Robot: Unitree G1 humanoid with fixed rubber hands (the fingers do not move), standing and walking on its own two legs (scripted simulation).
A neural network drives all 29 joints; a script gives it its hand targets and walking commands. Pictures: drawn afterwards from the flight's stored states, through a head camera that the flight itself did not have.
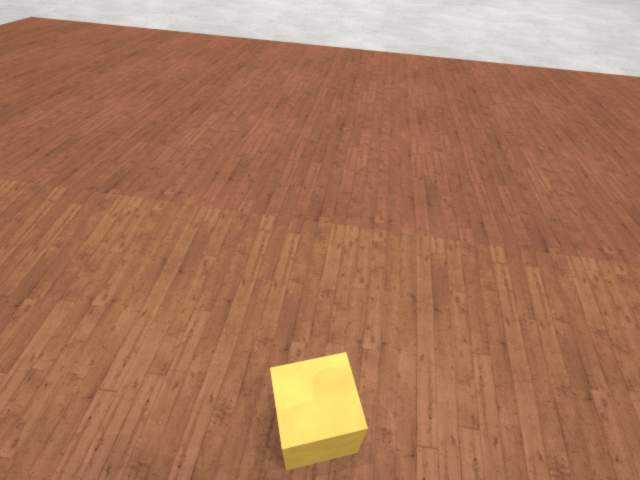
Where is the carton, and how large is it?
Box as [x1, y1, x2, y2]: [270, 352, 367, 470]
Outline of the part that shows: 345,352 270,368 281,446 286,470 357,452 367,427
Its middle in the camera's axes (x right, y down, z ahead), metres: -0.02 +0.48 +1.07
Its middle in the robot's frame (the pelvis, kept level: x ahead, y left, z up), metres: +0.39 +0.01 -0.65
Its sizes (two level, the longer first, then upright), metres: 0.210 0.200 0.250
